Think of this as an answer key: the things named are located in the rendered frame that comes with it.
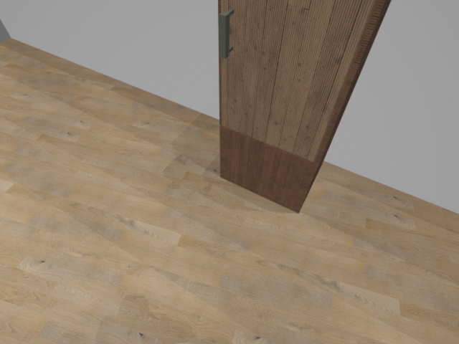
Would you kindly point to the handle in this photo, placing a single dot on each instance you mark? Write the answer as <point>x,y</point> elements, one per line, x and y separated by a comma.
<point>224,34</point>

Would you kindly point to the cupboard door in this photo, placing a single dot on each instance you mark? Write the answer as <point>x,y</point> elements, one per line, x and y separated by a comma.
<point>289,61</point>

